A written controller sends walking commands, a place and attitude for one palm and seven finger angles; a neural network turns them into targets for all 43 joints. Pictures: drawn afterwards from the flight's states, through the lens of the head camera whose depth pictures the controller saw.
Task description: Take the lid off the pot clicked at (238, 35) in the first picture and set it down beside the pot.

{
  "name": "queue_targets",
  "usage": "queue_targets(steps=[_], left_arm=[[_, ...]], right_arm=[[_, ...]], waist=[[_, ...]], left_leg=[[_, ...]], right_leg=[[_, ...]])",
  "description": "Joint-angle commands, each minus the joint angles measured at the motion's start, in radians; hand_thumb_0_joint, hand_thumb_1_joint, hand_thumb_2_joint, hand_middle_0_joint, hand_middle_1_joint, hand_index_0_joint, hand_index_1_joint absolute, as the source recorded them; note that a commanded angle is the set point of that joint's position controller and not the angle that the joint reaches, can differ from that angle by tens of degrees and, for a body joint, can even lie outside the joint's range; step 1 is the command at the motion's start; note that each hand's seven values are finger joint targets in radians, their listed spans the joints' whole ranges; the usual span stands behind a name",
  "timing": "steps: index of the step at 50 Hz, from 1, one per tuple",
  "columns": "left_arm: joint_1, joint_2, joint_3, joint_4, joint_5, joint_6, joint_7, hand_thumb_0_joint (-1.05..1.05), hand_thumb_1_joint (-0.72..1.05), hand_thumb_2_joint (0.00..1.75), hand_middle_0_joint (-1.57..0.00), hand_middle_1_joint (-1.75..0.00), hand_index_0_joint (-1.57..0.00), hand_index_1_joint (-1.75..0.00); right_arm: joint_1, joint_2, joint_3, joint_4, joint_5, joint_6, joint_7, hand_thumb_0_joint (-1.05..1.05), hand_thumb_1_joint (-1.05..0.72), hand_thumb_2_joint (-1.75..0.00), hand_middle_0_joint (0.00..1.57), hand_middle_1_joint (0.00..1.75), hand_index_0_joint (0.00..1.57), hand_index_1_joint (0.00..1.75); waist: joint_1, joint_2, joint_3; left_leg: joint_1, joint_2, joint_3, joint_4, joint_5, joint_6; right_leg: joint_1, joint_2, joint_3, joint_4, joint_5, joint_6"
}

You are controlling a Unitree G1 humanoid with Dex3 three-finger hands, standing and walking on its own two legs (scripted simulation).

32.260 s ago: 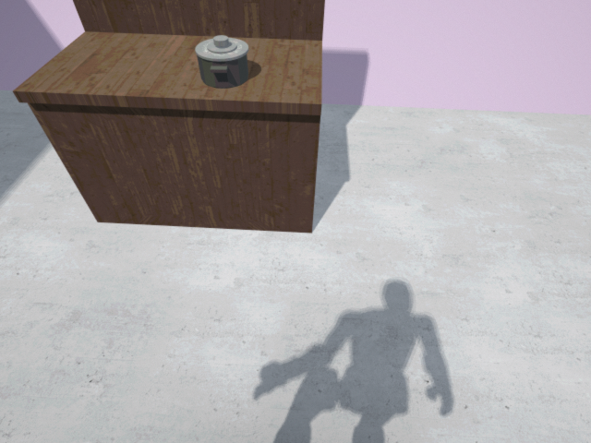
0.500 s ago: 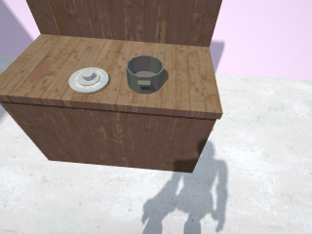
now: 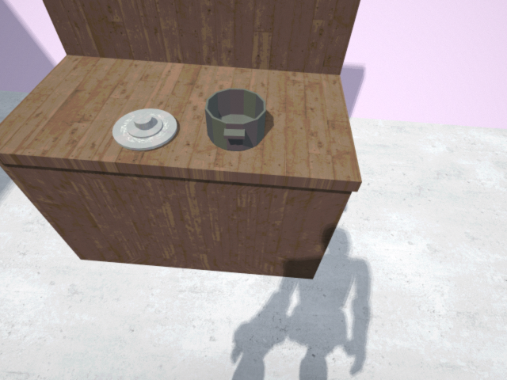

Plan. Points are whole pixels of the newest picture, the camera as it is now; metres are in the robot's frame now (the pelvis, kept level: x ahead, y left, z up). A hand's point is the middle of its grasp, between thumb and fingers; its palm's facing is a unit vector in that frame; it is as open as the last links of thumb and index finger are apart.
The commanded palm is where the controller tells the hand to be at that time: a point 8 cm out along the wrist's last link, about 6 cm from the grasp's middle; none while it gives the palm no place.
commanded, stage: let the arm hang, fingers relaxed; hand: left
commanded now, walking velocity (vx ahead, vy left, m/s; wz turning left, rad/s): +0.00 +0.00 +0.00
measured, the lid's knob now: (143, 120) +0.74 +0.34 -0.06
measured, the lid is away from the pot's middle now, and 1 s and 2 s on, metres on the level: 0.26 0.26 0.26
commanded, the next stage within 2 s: look to check the result in 0.22 s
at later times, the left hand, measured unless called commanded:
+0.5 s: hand out of the picture +0.00 +0.16 -0.18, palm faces +0.05 -0.98 -0.18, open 7.3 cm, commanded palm none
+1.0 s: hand out of the picture -0.01 +0.16 -0.18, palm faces +0.05 -0.98 -0.18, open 7.3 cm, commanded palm none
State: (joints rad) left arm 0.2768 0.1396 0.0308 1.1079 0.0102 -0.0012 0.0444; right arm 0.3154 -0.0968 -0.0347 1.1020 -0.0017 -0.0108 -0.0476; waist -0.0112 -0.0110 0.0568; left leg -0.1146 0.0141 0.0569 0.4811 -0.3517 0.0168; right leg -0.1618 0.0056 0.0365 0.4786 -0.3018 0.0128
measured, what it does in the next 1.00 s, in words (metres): stands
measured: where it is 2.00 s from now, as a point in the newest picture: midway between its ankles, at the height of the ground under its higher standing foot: outside the picture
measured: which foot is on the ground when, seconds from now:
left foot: down 0.00-1.00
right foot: down 0.00-1.00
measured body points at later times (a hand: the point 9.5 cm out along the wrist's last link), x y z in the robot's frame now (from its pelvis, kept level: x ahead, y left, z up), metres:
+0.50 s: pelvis +0.00 +0.00 +0.00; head +0.02 +0.00 +0.45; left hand +0.00 +0.22 -0.16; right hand -0.02 -0.21 -0.16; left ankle -0.06 +0.10 -0.74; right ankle -0.03 -0.13 -0.74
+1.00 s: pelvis +0.00 +0.00 +0.00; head +0.02 +0.01 +0.45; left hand -0.01 +0.22 -0.16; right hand -0.03 -0.21 -0.16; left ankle -0.06 +0.10 -0.74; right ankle -0.03 -0.13 -0.74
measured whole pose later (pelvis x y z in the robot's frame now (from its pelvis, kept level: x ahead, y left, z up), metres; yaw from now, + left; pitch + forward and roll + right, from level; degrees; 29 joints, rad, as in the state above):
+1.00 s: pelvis +0.00 +0.00 +0.00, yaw +0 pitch -1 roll +0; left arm 0.28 0.13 0.03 1.11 0.01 0.00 0.04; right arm 0.31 -0.10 -0.03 1.11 0.00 -0.01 -0.05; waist -0.01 -0.01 0.06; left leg -0.12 0.02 0.06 0.47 -0.34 0.01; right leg -0.16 0.01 0.04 0.47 -0.29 0.01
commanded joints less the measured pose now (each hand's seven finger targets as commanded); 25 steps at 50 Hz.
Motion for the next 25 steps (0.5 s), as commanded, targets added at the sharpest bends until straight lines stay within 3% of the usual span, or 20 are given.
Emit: queue_targets(steps=[1, 8, 25], left_arm=[[0.059, 0.067, 0.007, -0.03, -0.003, -0.013, 0.004, 0.0, 0.9, 0.9, -0.2, -0.3, -0.2, -0.3], [0.057, 0.069, 0.007, -0.033, -0.002, -0.013, 0.005, 0.0, 0.9, 0.9, -0.2, -0.3, -0.2, -0.3], [0.062, 0.067, 0.008, -0.026, -0.004, -0.015, 0.005, 0.0, 0.9, 0.9, -0.2, -0.3, -0.2, -0.3]], right_arm=[[0.095, -0.094, -0.015, -0.012, -0.002, -0.006, -0.004, 0.0, -0.9, -0.9, 0.2, 0.3, 0.2, 0.3], [0.095, -0.089, -0.015, -0.008, -0.002, -0.004, -0.002, 0.0, -0.9, -0.9, 0.2, 0.3, 0.2, 0.3], [0.091, -0.091, -0.016, -0.005, -0.002, -0.006, -0.004, 0.0, -0.9, -0.9, 0.2, 0.3, 0.2, 0.3]], waist=[[-0.005, 0.025, 0.02], [-0.004, 0.012, 0.031], [-0.005, 0.021, 0.008]], left_leg=[[-0.007, 0.093, -0.07, -0.079, 0.342, 0.04], [-0.021, 0.089, -0.071, -0.083, 0.299, 0.038], [0.006, 0.093, -0.065, -0.077, 0.347, 0.037]], right_leg=[[-0.027, -0.065, 0.022, -0.047, 0.304, -0.048], [-0.031, -0.067, 0.029, -0.056, 0.283, -0.049], [-0.028, -0.069, 0.027, -0.051, 0.319, -0.048]])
